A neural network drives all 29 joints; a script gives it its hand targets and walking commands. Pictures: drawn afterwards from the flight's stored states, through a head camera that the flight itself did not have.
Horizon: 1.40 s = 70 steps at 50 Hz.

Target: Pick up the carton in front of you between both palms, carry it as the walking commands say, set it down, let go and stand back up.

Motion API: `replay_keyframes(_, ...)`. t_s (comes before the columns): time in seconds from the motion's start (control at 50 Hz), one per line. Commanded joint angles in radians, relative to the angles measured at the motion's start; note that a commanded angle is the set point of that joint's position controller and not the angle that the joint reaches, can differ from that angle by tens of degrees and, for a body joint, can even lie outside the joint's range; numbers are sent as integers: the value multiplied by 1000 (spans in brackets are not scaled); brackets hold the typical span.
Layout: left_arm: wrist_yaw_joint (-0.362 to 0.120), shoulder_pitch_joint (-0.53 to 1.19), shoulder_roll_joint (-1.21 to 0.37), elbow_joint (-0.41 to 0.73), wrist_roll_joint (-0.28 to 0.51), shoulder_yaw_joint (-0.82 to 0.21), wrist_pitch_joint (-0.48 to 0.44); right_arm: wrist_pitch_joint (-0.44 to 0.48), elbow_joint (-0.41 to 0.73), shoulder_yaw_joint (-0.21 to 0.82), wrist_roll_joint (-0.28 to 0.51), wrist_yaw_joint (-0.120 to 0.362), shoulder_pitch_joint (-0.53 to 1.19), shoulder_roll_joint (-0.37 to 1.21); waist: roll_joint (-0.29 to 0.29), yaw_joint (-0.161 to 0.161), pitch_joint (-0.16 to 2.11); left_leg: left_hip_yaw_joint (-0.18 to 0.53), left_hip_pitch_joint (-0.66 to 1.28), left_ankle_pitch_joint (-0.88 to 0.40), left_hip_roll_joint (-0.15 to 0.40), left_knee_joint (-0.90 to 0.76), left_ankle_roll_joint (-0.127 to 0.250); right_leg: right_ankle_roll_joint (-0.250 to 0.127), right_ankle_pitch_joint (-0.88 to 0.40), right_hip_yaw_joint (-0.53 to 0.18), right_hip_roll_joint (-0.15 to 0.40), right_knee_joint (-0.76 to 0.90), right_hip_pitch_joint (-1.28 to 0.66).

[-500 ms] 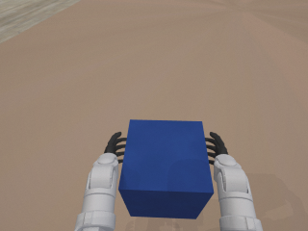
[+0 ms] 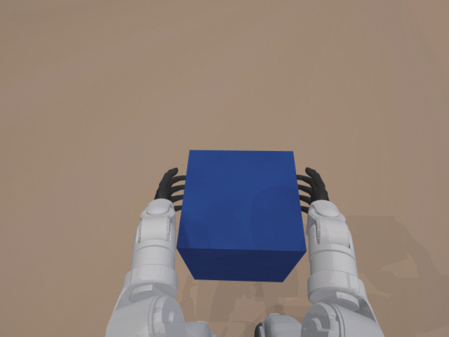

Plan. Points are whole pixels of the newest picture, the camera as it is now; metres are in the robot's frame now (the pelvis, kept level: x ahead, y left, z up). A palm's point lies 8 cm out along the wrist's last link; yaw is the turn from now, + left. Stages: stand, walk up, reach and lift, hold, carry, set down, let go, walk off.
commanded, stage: set down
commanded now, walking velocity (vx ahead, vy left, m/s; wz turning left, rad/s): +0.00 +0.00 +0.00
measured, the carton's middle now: (239, 221) +0.34 -0.01 -0.08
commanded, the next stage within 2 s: none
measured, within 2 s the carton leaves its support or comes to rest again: neither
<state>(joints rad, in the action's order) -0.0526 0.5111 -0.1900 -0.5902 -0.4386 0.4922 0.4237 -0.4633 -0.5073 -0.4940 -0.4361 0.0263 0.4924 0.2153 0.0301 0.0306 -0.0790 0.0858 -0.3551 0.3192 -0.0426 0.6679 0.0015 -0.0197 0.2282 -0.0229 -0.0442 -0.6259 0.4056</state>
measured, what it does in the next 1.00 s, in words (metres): lowers itself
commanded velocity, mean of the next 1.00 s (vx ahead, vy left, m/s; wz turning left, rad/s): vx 0.00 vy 0.00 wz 0.00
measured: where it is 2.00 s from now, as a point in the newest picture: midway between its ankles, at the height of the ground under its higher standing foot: outside the picture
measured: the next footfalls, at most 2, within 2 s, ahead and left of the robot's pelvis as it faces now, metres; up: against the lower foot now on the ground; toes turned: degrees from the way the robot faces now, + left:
none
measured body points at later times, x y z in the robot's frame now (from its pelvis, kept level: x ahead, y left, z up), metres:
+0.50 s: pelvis -0.02 +0.01 -0.12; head +0.18 -0.01 +0.28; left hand +0.40 +0.12 -0.20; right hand +0.36 -0.18 -0.20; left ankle +0.02 +0.12 -0.72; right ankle +0.06 -0.11 -0.72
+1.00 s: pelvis -0.05 +0.01 -0.25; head +0.22 -0.01 +0.11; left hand +0.43 +0.09 -0.36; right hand +0.38 -0.21 -0.36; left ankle +0.02 +0.12 -0.72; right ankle +0.06 -0.11 -0.72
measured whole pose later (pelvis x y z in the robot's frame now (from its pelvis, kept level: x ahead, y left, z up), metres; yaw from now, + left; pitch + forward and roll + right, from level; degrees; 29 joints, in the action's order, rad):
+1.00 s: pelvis -0.05 +0.01 -0.25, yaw +2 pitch +44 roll +1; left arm 0.12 0.95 0.02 -0.82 -0.10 0.27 0.14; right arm -0.17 -0.64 -0.45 -0.11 -0.07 0.83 0.01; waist 0.06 0.11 0.13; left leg 0.04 -1.93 0.57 -0.16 1.73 -0.02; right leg 0.05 0.46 -0.08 -0.08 -1.68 1.99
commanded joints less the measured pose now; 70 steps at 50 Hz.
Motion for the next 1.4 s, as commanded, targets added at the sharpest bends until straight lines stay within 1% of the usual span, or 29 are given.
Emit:
replay_keyframes(0.0, -130, 394, -635, -63, 126, -349, -132, 133, -77, 347, 119, 126, 353, 634, -25, 16, 315, -7, -249, -126, -58, -52, 32, 13, -206, -52, -37, -18, -143)
replay_keyframes(0.08, -114, 421, -699, -63, 187, -477, -273, 282, -69, 475, 175, 121, 395, 688, -14, 15, 537, 4, -378, -213, -75, 67, 14, 20, -319, -50, -47, -148, -50)
replay_keyframes(0.14, -94, 473, -744, -36, 250, -599, -347, 351, -45, 584, 228, 116, 431, 738, -17, 24, 778, 3, -451, -276, -88, 168, 0, 30, -394, -48, -53, -260, 6)
replay_keyframes(0.2, -66, 493, -757, 8, 300, -700, -381, 390, -7, 668, 279, 101, 441, 745, -10, 29, 1009, -4, -497, -338, -101, 259, -17, 39, -460, -44, -61, -360, 65)
replay_keyframes(0.24, -50, 489, -758, 23, 317, -738, -382, 395, 10, 699, 298, 96, 441, 727, -2, 36, 1085, -10, -518, -342, -106, 306, -25, 45, -435, -34, -70, -404, 149)
replay_keyframes(0.26, -43, 491, -755, 28, 323, -748, -378, 394, 13, 703, 304, 94, 441, 717, 5, 41, 1096, -13, -539, -322, -109, 324, -28, 46, -404, -29, -73, -419, 193)
replay_keyframes(0.3, -35, 500, -753, 19, 325, -746, -365, 382, 5, 701, 312, 94, 455, 702, 10, 48, 1070, -17, -599, -246, -115, 352, -30, 47, -320, -20, -79, -443, 285)
replay_keyframes(0.38, -34, 547, -759, -36, 316, -703, -328, 343, -44, 665, 308, 104, 503, 706, 2, 56, 974, -26, -747, -70, -121, 401, -24, 47, -142, -5, -84, -487, 438)
replay_keyframes(0.42, -36, 573, -765, -69, 307, -673, -313, 325, -69, 638, 303, 110, 533, 711, 0, 58, 949, -29, -807, -20, -124, 430, -20, 48, -90, 1, -85, -515, 502)
replay_keyframes(0.46, -37, 600, -765, -97, 299, -646, -303, 312, -91, 613, 298, 114, 565, 711, -1, 61, 947, -34, -855, 3, -127, 463, -19, 49, -65, 6, -87, -545, 555)
replay_keyframes(0.58, -25, 692, -747, -137, 301, -613, -306, 305, -128, 571, 301, 109, 648, 699, 6, 78, 1012, -47, -968, 4, -143, 575, -20, 54, -70, 16, -94, -653, 671)
replay_keyframes(0.78, 16, 845, -690, -135, 350, -643, -322, 310, -128, 568, 354, 86, 767, 653, 36, 107, 1132, -79, -1114, 32, -164, 757, -26, 70, -68, 34, -102, -826, 794)
replay_keyframes(0.96, 44, 971, -635, -161, 391, -646, -315, 302, -116, 550, 390, 77, 884, 588, 31, 130, 1174, -94, -1217, 58, -173, 890, -25, 82, -54, 52, -97, -953, 892)
replay_keyframes(1.22, 43, 1154, -564, -274, 403, -596, -298, 289, -163, 460, 393, 92, 1068, 505, 47, 164, 1156, -109, -1375, 95, -173, 1063, -17, 89, -32, 74, -79, -1122, 1059)
replay_keyframes(1.38, 38, 1254, -523, -317, 439, -617, -292, 291, -177, 428, 413, 103, 1167, 446, 73, 190, 1163, -114, -1425, 80, -165, 1162, -15, 91, -52, 93, -66, -1223, 1137)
